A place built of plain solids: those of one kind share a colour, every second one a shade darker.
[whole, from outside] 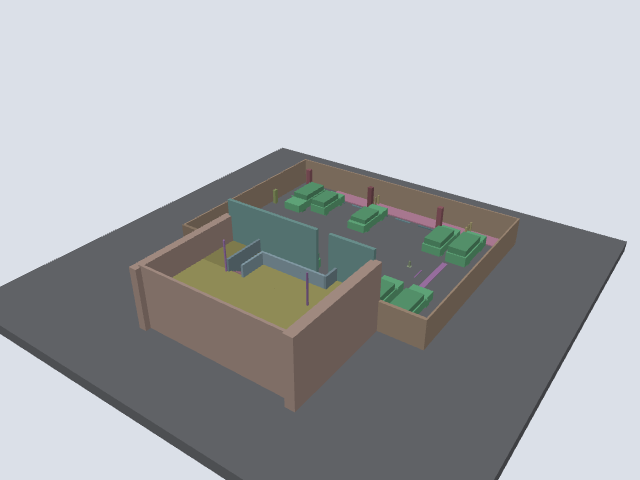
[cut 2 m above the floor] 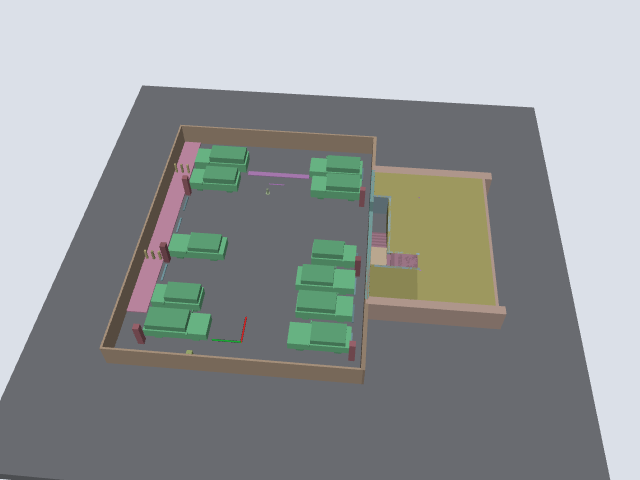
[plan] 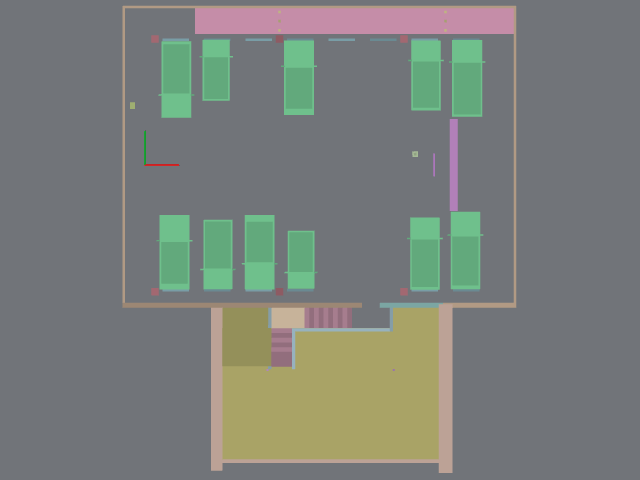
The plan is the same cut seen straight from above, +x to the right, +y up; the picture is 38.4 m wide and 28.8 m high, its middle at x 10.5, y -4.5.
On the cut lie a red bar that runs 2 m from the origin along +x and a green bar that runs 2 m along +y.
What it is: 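The pedestrian entrance of an underground car park of the 2000s; a paved forecourt at street level 3.06 m over the deck; an open stair well of 20 risers of 0.153 m and treads of 0.28 m, 1.23 m wide, an L of two flights with a corner landing, along the facade; under a glazed canopy, a plain doorway into the deck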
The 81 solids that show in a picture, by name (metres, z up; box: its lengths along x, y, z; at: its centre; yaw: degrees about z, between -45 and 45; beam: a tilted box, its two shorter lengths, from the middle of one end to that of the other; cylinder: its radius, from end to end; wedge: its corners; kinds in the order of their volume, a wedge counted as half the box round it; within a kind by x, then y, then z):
{
 "paving_1": {"box": [2.95, 2.29, 3.11], "at": [6.11, -10.93, 1.5]},
 "paving_2": {"box": [2.95, 1.24, 3.11], "at": [6.11, -9.18, 1.5]},
 "paving_3": {"box": [13.0, 5.61, 3.11], "at": [11.14, -14.86, 1.5]},
 "paving_4": {"box": [8.82, 2.29, 3.11], "at": [13.23, -10.93, 1.5]},
 "paving_5": {"box": [2.95, 1.24, 3.11], "at": [16.16, -9.18, 1.5]},
 "boundary_1": {"box": [0.68, 9.98, 5.37], "at": [4.31, -13.35, 2.63]},
 "boundary_2": {"box": [13.46, 0.23, 5.48], "at": [11.14, -17.77, 2.69]},
 "boundary_3": {"box": [0.82, 10.12, 5.91], "at": [18.04, -13.42, 2.9]},
 "car_1": {"box": [1.6, 2.5, 0.46], "at": [1.77, -5.87, 1.11]},
 "car_2": {"box": [1.8, 4.48, 0.71], "at": [1.77, -5.24, 0.53]},
 "car_3": {"box": [1.79, 4.59, 0.75], "at": [1.88, 5.13, 0.56]},
 "car_4": {"box": [1.59, 2.96, 0.52], "at": [1.88, 5.77, 1.19]},
 "car_5": {"box": [1.43, 2.51, 0.54], "at": [4.27, 5.21, 1.21]},
 "car_6": {"box": [1.63, 3.65, 0.76], "at": [4.27, 5.68, 0.56]},
 "car_7": {"box": [1.75, 4.17, 0.76], "at": [4.38, -5.37, 0.56]},
 "car_8": {"box": [1.55, 2.82, 0.52], "at": [4.38, -4.8, 1.2]},
 "car_9": {"box": [1.79, 4.48, 0.71], "at": [6.88, -5.24, 0.54]},
 "car_10": {"box": [1.59, 2.44, 0.45], "at": [6.88, -4.62, 1.12]},
 "car_11": {"box": [1.6, 2.47, 0.43], "at": [9.24, 4.61, 1.14]},
 "car_12": {"box": [1.8, 4.46, 0.74], "at": [9.24, 5.24, 0.55]},
 "car_13": {"box": [1.62, 3.48, 0.79], "at": [9.36, -5.68, 0.58]},
 "car_14": {"box": [1.42, 2.4, 0.55], "at": [9.36, -5.23, 1.25]},
 "car_15": {"box": [1.57, 2.85, 0.53], "at": [16.8, -5.89, 1.31]},
 "car_16": {"box": [1.77, 4.33, 0.87], "at": [16.8, -5.32, 0.62]},
 "car_17": {"box": [1.57, 2.78, 0.54], "at": [16.86, 4.82, 1.21]},
 "car_18": {"box": [1.77, 4.19, 0.76], "at": [16.86, 5.37, 0.56]},
 "car_19": {"box": [1.57, 2.95, 0.52], "at": [19.22, -5.76, 1.19]},
 "car_20": {"box": [1.77, 4.65, 0.75], "at": [19.22, -5.13, 0.55]},
 "car_21": {"box": [1.61, 3.1, 0.57], "at": [19.33, 4.58, 1.39]},
 "car_22": {"box": [1.81, 4.61, 0.92], "at": [19.33, 5.2, 0.64]},
 "stair_step_1": {"box": [1.25, 0.9, 2.65], "at": [8.2, -11.66, 1.28]},
 "stair_step_2": {"box": [1.25, 1.19, 2.5], "at": [8.2, -11.52, 1.2]},
 "stair_step_3": {"box": [1.25, 1.47, 2.35], "at": [8.2, -11.38, 1.12]},
 "stair_step_4": {"box": [1.25, 1.75, 2.19], "at": [8.2, -11.23, 1.05]},
 "stair_step_5": {"box": [1.25, 2.04, 2.04], "at": [8.2, -11.09, 0.97]},
 "stair_step_6": {"box": [1.25, 2.32, 1.89], "at": [8.2, -10.95, 0.89]},
 "stair_step_7": {"box": [2.32, 1.25, 1.58], "at": [8.7, -9.18, 0.74]},
 "stair_step_8": {"box": [2.61, 1.25, 1.43], "at": [8.84, -9.18, 0.66]},
 "stair_step_9": {"box": [2.89, 1.25, 1.27], "at": [8.98, -9.18, 0.59]},
 "stair_step_10": {"box": [3.18, 1.25, 1.12], "at": [9.12, -9.18, 0.51]},
 "stair_step_11": {"box": [3.46, 1.25, 0.97], "at": [9.27, -9.18, 0.43]},
 "stair_step_12": {"box": [3.74, 1.25, 0.81], "at": [9.41, -9.18, 0.36]},
 "stair_step_13": {"box": [4.03, 1.25, 0.66], "at": [9.55, -9.18, 0.28]},
 "stair_step_14": {"box": [4.31, 1.25, 0.51], "at": [9.69, -9.18, 0.2]},
 "stair_step_15": {"box": [4.6, 1.25, 0.36], "at": [9.83, -9.18, 0.13]},
 "stair_step_16": {"box": [4.88, 1.25, 0.2], "at": [9.98, -9.18, 0.05]},
 "wall_1": {"box": [0.15, 17.96, 2.67], "at": [-1.27, 0.57, 1.28]},
 "wall_2": {"box": [14.37, 0.3, 2.67], "at": [5.83, -8.41, 1.28]},
 "wall_3": {"box": [23.62, 0.15, 2.67], "at": [10.46, 9.47, 1.28]},
 "wall_4": {"box": [8.18, 0.3, 2.67], "at": [18.18, -8.41, 1.28]},
 "wall_5": {"box": [0.15, 17.96, 2.67], "at": [22.2, 0.57, 1.28]},
 "facade_1": {"box": [8.63, 0.3, 6.76], "at": [8.7, -8.41, 3.33]},
 "facade_2": {"box": [3.8, 0.3, 6.76], "at": [15.99, -8.41, 3.33]},
 "rim_guard_1": {"box": [0.2, 2.67, 4.18], "at": [7.49, -10.93, 2.04]},
 "rim_guard_2": {"box": [0.2, 1.43, 4.18], "at": [7.49, -9.28, 2.04]},
 "rim_guard_3": {"box": [0.2, 2.47, 4.18], "at": [8.92, -11.03, 2.04]},
 "rim_guard_4": {"box": [3.8, 0.2, 4.18], "at": [10.72, -9.89, 2.04]},
 "rim_guard_5": {"box": [2.67, 0.2, 4.18], "at": [13.55, -9.89, 2.04]},
 "rim_guard_6": {"box": [0.2, 1.43, 4.18], "at": [14.79, -9.28, 2.04]},
 "walkway_1": {"box": [19.12, 1.54, 0.17], "at": [12.56, 8.63, 0.03]},
 "stair_landing_1": {"box": [2.04, 1.26, 1.73], "at": [8.56, -9.18, 0.82]},
 "column_1": {"box": [0.45, 0.45, 2.64], "at": [0.6, -7.61, 1.27]},
 "column_2": {"box": [0.45, 0.45, 2.64], "at": [0.6, 7.56, 1.27]},
 "column_3": {"box": [0.45, 0.45, 2.64], "at": [8.07, -7.61, 1.27]},
 "column_4": {"box": [0.45, 0.45, 2.64], "at": [8.07, 7.56, 1.27]},
 "column_5": {"box": [0.45, 0.45, 2.64], "at": [15.54, -7.61, 1.27]},
 "column_6": {"box": [0.45, 0.45, 2.64], "at": [15.54, 7.56, 1.27]},
 "wheelstop_1": {"box": [1.6, 0.15, 0.15], "at": [1.84, 7.51, 0.03]},
 "wheelstop_2": {"box": [1.6, 0.15, 0.15], "at": [4.33, -7.51, 0.03]},
 "wheelstop_3": {"box": [1.6, 0.15, 0.15], "at": [6.83, 7.51, 0.03]},
 "wheelstop_4": {"box": [1.6, 0.15, 0.15], "at": [9.31, -7.51, 0.03]},
 "wheelstop_5": {"box": [1.6, 0.15, 0.15], "at": [9.31, 7.51, 0.03]},
 "wheelstop_6": {"box": [1.6, 0.15, 0.15], "at": [11.8, 7.51, 0.03]},
 "wheelstop_7": {"box": [1.6, 0.15, 0.15], "at": [14.29, 7.51, 0.03]},
 "wheelstop_8": {"box": [1.6, 0.15, 0.15], "at": [16.79, 7.51, 0.03]},
 "wheelstop_9": {"box": [1.6, 0.15, 0.15], "at": [19.27, -7.51, 0.03]},
 "hump_1": {"box": [0.48, 5.52, 0.12], "at": [18.52, 0.0, 0.01]},
 "pay_station_1": {"box": [0.3, 0.4, 1.5], "at": [-0.75, 3.56, 0.7]},
 "canopy_post_1": {"box": [0.12, 0.12, 5.81], "at": [7.35, -12.3, 2.85]},
 "canopy_post_2": {"box": [0.12, 0.12, 5.81], "at": [14.93, -12.3, 2.85]},
 "cable_cover_1": {"box": [0.11, 1.38, 0.07], "at": [17.35, 0.0, -0.02]}
}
